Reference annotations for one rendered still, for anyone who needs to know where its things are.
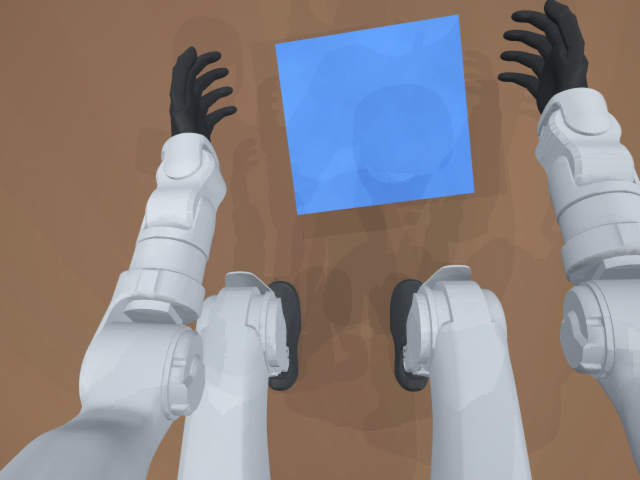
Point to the right robot upper arm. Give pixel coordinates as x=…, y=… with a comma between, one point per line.
x=600, y=336

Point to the right robot hand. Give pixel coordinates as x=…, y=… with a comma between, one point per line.
x=563, y=64

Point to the left robot foot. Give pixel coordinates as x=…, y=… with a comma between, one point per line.
x=292, y=315

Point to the robot right thigh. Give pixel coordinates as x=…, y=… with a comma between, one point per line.
x=477, y=426

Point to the left robot upper arm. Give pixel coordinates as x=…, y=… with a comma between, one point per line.
x=138, y=378

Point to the left robot forearm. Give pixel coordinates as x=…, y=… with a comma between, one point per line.
x=164, y=282

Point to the carton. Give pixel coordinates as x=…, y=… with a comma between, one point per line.
x=376, y=116

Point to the right robot forearm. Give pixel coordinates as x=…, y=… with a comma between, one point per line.
x=593, y=186

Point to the left robot hand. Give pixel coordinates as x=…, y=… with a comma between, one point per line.
x=187, y=108

